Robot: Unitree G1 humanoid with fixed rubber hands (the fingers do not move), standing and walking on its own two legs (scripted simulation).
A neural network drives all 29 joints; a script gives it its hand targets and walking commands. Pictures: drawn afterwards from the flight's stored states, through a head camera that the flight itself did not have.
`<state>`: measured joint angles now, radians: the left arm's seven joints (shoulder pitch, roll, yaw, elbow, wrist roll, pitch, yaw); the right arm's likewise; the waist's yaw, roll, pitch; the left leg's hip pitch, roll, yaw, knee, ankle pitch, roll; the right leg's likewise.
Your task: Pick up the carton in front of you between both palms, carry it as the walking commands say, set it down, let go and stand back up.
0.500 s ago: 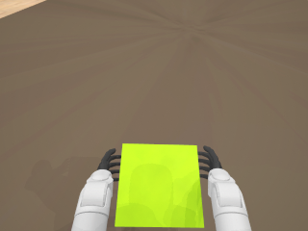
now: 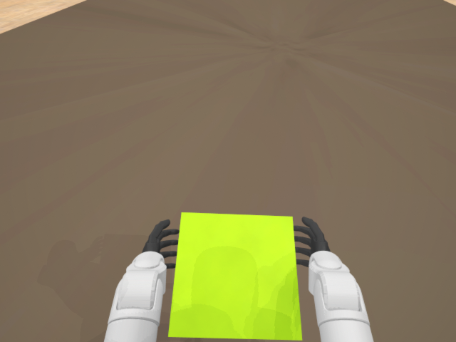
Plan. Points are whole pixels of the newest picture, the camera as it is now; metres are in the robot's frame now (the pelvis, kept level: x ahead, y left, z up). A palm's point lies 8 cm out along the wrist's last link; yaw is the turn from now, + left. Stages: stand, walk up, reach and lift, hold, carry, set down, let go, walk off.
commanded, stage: carry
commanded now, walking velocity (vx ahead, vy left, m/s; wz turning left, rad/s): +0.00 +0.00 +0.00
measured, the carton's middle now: (232, 277) +0.31 +0.00 -0.08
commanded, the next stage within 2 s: hold in 0.06 s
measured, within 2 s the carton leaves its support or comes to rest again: neither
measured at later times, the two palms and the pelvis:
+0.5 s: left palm (152, 262) +0.27 +0.14 +0.03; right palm (324, 268) +0.26 -0.15 +0.04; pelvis -0.01 +0.01 +0.01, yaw -1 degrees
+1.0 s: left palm (156, 257) +0.31 +0.15 -0.01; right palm (305, 256) +0.31 -0.14 +0.00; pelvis -0.02 +0.00 -0.01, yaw +0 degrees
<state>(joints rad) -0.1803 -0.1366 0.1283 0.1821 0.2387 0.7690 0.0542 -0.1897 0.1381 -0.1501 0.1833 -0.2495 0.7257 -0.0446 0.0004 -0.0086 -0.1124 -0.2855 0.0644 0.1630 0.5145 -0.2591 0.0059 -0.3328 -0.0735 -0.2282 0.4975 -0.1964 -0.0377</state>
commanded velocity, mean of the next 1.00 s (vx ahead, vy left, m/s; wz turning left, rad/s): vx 0.00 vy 0.00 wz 0.00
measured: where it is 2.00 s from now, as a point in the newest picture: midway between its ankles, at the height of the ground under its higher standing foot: outside the picture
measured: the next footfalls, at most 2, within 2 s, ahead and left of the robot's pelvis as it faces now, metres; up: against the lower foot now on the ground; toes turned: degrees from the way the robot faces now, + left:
none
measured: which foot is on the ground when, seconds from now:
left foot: down 0.00-1.00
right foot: down 0.00-1.00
